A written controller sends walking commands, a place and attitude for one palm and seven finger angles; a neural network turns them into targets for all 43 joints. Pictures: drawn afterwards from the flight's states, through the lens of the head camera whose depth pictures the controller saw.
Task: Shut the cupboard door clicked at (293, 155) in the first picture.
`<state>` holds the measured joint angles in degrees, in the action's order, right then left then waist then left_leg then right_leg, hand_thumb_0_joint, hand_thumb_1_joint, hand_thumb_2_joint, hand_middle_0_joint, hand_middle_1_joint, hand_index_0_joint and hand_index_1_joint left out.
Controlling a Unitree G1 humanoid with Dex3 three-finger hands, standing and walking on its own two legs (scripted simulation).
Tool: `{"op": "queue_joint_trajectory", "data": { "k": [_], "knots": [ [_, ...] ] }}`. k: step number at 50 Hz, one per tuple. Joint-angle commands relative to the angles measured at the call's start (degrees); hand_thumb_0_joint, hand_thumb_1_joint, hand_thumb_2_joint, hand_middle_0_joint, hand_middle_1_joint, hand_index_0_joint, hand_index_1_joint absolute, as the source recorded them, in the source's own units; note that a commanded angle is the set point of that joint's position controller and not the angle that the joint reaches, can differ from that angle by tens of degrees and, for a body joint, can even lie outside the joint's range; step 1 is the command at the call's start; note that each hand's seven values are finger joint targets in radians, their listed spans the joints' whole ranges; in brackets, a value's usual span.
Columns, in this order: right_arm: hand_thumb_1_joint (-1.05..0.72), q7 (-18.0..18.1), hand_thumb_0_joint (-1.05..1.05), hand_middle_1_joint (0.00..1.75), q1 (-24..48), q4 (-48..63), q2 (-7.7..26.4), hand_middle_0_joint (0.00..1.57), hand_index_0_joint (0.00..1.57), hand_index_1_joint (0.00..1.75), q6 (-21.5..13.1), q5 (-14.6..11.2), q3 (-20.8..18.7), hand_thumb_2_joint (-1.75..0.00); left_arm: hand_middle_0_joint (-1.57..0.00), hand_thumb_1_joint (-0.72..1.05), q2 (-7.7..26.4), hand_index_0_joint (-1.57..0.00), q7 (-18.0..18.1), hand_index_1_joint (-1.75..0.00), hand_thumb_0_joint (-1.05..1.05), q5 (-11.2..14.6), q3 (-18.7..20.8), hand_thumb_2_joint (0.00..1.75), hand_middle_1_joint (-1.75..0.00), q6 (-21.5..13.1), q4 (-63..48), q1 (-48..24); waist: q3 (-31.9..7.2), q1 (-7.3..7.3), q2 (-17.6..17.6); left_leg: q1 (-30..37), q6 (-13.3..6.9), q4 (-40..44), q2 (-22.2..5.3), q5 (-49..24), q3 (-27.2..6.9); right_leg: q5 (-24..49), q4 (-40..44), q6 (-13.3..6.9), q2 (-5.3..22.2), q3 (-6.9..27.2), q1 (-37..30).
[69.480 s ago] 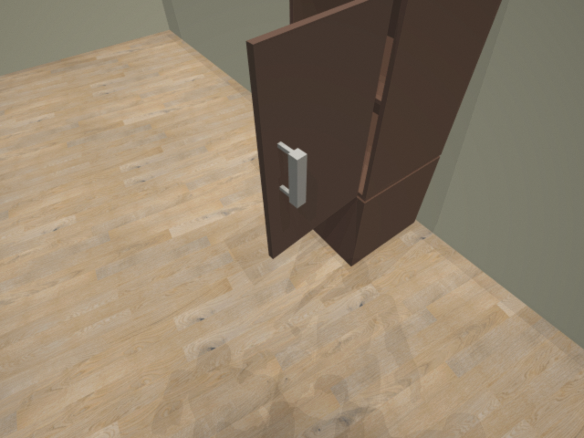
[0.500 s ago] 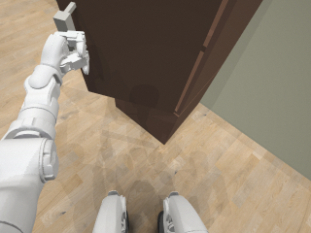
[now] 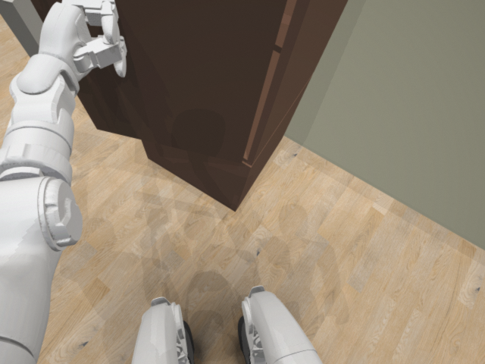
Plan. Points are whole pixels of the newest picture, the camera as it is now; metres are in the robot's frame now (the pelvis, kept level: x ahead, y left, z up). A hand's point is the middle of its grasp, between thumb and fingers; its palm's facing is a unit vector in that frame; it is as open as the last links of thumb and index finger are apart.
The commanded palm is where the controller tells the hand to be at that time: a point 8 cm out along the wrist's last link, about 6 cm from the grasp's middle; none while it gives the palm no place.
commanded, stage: push the door shut along its arc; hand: left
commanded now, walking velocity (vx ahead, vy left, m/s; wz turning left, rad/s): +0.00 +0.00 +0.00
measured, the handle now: (44, 30) +0.61 +0.20 +0.10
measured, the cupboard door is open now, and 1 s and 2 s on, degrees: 19 14 14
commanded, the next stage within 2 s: pull the fist back off the door in 0.26 s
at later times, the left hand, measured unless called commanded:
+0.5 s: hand (116, 35) +0.59 +0.11 +0.11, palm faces -0.03 -0.99 +0.10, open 2.8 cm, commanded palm +0.58 +0.11 +0.10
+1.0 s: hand (129, 61) +0.55 +0.09 +0.10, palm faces +0.12 -0.99 -0.02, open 3.1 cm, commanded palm +0.49 +0.12 +0.10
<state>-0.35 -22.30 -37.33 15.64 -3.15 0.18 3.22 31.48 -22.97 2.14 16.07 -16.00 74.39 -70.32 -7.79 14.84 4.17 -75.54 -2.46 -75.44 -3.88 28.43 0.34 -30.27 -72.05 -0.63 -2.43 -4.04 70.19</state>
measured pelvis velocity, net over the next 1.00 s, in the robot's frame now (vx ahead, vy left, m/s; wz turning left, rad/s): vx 0.02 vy -0.02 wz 0.02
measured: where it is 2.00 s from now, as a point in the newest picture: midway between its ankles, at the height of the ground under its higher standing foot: outside the picture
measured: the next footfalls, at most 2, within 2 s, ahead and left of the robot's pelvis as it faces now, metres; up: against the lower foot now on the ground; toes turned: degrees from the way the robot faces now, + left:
none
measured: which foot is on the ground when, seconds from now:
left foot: down 0.00-1.00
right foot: down 0.00-1.00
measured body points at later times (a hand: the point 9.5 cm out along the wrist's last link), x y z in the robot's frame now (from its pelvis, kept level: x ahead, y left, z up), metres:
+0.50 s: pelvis -0.01 -0.01 -0.02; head +0.17 +0.03 +0.39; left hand +0.59 +0.16 +0.10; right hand -0.02 -0.28 -0.11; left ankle +0.05 +0.10 -0.61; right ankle +0.03 -0.12 -0.61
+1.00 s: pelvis +0.02 -0.02 +0.03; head +0.16 -0.01 +0.46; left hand +0.54 +0.14 +0.10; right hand -0.02 -0.26 -0.08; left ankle +0.05 +0.10 -0.61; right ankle +0.03 -0.12 -0.61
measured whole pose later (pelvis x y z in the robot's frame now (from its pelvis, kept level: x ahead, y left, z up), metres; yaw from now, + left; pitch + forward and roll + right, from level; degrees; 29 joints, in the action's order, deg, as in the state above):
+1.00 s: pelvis +0.02 -0.02 +0.03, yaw +1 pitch +25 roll -2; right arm -5.6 -27.0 -37.9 14.1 1.9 3.6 -0.5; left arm 15.6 7.3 0.1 17.2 -25.4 63.9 -53.2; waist -8.7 11.2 3.3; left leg -64.4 -0.9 -66.1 -3.4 27.1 1.8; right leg -29.7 -64.9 -1.6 -2.3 -2.5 60.6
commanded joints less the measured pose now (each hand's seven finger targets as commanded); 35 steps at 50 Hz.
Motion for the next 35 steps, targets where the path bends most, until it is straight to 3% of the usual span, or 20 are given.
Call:
{"op": "queue_joint_trajectory", "data": {
  "k": [1, 5, 8, 12, 14, 18, 19, 20, 22, 23, 24, 25, 27, 28, 31, 35],
  "knots": [
    [-0.90, 0.8, 0.00, 0.30, -11.3, 1.7, 11.0, 0.20, 0.20, 0.30, -0.8, 0.0, -4.3, -0.90, -1.30, 0.90, 13.0, -1.30, -0.5, -1.50, 0.00, 0.3, 1.9, 0.90, -1.50, -2.7, -10.9, -29.6, -31.3, 1.98, 5.5, 29.4, -0.6, 5.3, 1.2, -19.5, -6.3, 14.7, 8.9, -1.3, -1.6, 2.4, -5.6],
    [-0.90, 1.3, 0.00, 0.30, -11.8, 0.8, 11.3, 0.20, 0.20, 0.30, -0.7, -0.2, -4.4, -0.90, -1.30, 0.90, 13.7, -1.30, -2.2, -1.50, 0.00, 0.5, 0.9, 0.90, -1.50, -1.1, -10.8, -32.8, -31.6, 3.12, 5.9, 28.1, -0.8, 4.4, 1.2, -17.9, -5.6, 14.5, 9.6, -1.0, -1.6, 2.7, -6.3],
    [-0.90, 1.9, 0.00, 0.30, -11.8, -0.3, 11.3, 0.20, 0.20, 0.30, -1.2, -0.3, -4.1, -0.90, -1.30, 0.90, 12.7, -1.30, -2.9, -1.50, 0.00, 0.5, -0.6, 0.90, -1.50, 0.0, -9.3, -35.6, -30.6, 4.34, 7.0, 27.8, -1.0, 3.6, 1.1, -16.7, -5.7, 13.0, 9.6, -1.1, -1.7, 2.5, -3.8],
    [-0.90, 2.2, 0.00, 0.30, -11.8, -1.8, 11.5, 0.20, 0.20, 0.30, -2.5, 0.1, -4.2, -0.90, -1.30, 0.90, 9.7, -1.30, -3.6, -1.50, 0.00, 0.9, -3.1, 0.90, -1.50, 0.5, -11.1, -40.1, -32.9, 5.24, 11.4, 32.3, -0.9, 2.8, 0.9, -18.3, -6.7, 12.8, 8.8, -1.4, -1.7, 1.7, 0.5],
    [-0.90, 2.4, 0.00, 0.30, -11.7, -2.4, 11.4, 0.20, 0.20, 0.30, -2.9, 0.1, -4.0, -0.90, -1.30, 0.90, 8.8, -1.30, -3.8, -1.50, 0.00, 1.0, -3.9, 0.90, -1.50, 1.4, -9.7, -41.1, -31.4, 6.07, 9.6, 30.3, -1.1, 2.4, 1.0, -16.4, -6.4, 11.7, 9.1, -1.2, -1.8, 1.7, 0.3],
    [-0.90, 2.7, 0.00, 0.30, -11.1, -3.1, 11.6, 0.20, 0.20, 0.30, -3.9, 0.3, -3.7, -0.90, -1.30, 0.90, 8.1, -1.30, -3.9, -1.50, 0.00, 0.9, -4.9, 0.90, -1.50, 2.3, -9.3, -43.2, -31.9, 6.50, 11.9, 30.7, -1.1, 2.0, 1.1, -15.8, -6.5, 10.8, 8.6, -1.5, -1.8, 1.2, 1.9],
    [-0.90, 2.1, 0.00, 0.30, -14.8, -0.7, 10.3, 0.20, 0.20, 0.30, -3.7, 1.3, -3.0, -0.90, -1.30, 0.90, 11.6, -1.30, 7.2, -1.50, 0.00, 4.2, 6.7, 0.90, -1.50, 3.3, -11.0, -42.7, -32.2, 3.79, 12.1, 28.6, -0.7, 3.9, -0.1, -14.3, -7.9, 10.0, 8.8, -1.3, -1.3, 1.3, 1.1],
    [-0.90, 1.1, 0.00, 0.30, -14.3, -0.6, 10.0, 0.20, 0.20, 0.30, -3.6, 1.8, -3.1, -0.90, -1.30, 0.90, 8.1, -1.30, 12.8, -1.50, 0.00, 2.6, 4.5, 0.90, -1.50, 3.9, -9.5, -40.3, -32.7, 3.88, 11.9, 28.5, -0.2, 4.7, -0.1, -13.3, -8.2, 9.2, 8.4, -1.0, -1.2, 1.2, 1.0],
    [-0.90, -0.8, 0.00, 0.30, -15.5, -0.4, 9.6, 0.20, 0.20, 0.30, -3.1, 3.3, -4.0, -0.90, -1.30, 0.90, 3.2, -1.30, 21.7, -1.50, 0.00, 1.3, 4.9, 0.90, -1.50, 3.1, -11.0, -39.6, -32.4, 3.83, 11.4, 30.2, 0.4, 6.0, 0.0, -12.7, -9.1, 8.8, 8.3, -0.4, -1.0, 0.4, 2.3],
    [-0.90, -1.7, 0.00, 0.30, -15.8, -0.3, 9.4, 0.20, 0.20, 0.30, -2.7, 4.1, -4.4, -0.90, -1.30, 0.90, 2.1, -1.30, 26.3, -1.50, 0.00, 0.1, 5.1, 0.90, -1.50, 2.0, -13.3, -39.8, -33.2, 3.49, 12.2, 31.5, 0.7, 6.5, 0.1, -13.2, -9.2, 9.3, 8.3, -0.3, -0.8, 0.3, 2.1],
    [-0.90, -2.7, 0.00, 0.30, -15.9, 0.0, 9.3, 0.20, 0.20, 0.30, -2.5, 4.9, -4.7, -0.90, -1.30, 0.90, 2.1, -1.30, 30.8, -1.50, 0.00, -2.3, 5.2, 0.90, -1.50, 0.4, -15.1, -39.2, -34.7, 2.79, 13.1, 32.4, 0.9, 6.5, 0.3, -13.6, -9.1, 9.5, 8.2, -0.2, -0.7, 0.4, 1.8],
    [-0.90, -3.6, 0.00, 0.30, -15.9, -0.1, 9.1, 0.20, 0.20, 0.30, -2.2, 5.5, -5.0, -0.90, -1.30, 0.90, 2.0, -1.30, 34.3, -1.50, 0.00, -5.4, 4.2, 0.90, -1.50, -1.3, -16.5, -39.1, -36.3, 3.07, 13.5, 33.0, 1.0, 6.1, 0.4, -14.6, -8.6, 10.0, 8.1, -0.1, -0.6, 0.6, 1.6],
    [-0.90, -5.1, 0.00, 0.30, -16.5, -0.4, 9.4, 0.20, 0.20, 0.30, -1.1, 6.0, -5.6, -0.90, -1.30, 0.90, 1.8, -1.30, 36.5, -1.50, 0.00, -10.3, 1.4, 0.90, -1.50, -4.0, -15.9, -38.2, -36.6, 3.74, 13.6, 34.5, 1.3, 6.7, 0.5, -15.7, -8.5, 10.5, 8.5, -0.4, -0.8, 0.5, 0.7],
    [-0.90, -5.5, 0.00, 0.30, -16.4, -0.2, 9.5, 0.20, 0.20, 0.30, -0.5, 5.8, -5.9, -0.90, -1.30, 0.90, 0.6, -1.30, 36.0, -1.50, 0.00, -11.3, -0.3, 0.90, -1.50, -4.8, -15.6, -37.1, -36.2, 3.89, 13.0, 34.8, 1.3, 7.5, 0.7, -14.4, -8.1, 10.1, 9.4, -0.5, -0.7, 0.6, -0.4],
    [-0.90, -5.3, 0.00, 0.30, -16.0, 0.1, 10.0, 0.20, 0.20, 0.30, 0.9, 4.9, -5.9, -0.90, -1.30, 0.90, 1.5, -1.30, 32.9, -1.50, 0.00, -9.2, 0.4, 0.90, -1.50, -5.4, -13.1, -35.2, -34.8, 3.76, 9.8, 33.0, 0.9, 9.4, 1.3, -12.2, -7.4, 10.1, 11.4, -0.7, -1.0, 1.3, -5.0],
    [-0.90, -4.6, 0.00, 0.30, -14.9, 1.1, 9.5, 0.20, 0.20, 0.30, 1.6, 4.1, -5.4, -0.90, -1.30, 0.90, 2.0, -1.30, 30.9, -1.50, 0.00, -4.8, 3.3, 0.90, -1.50, -6.1, -12.1, -29.5, -31.1, 2.13, 5.5, 29.1, 0.5, 11.4, 1.7, -10.2, -5.6, 9.8, 14.0, -0.3, -1.0, 2.1, -10.7]
  ]
}}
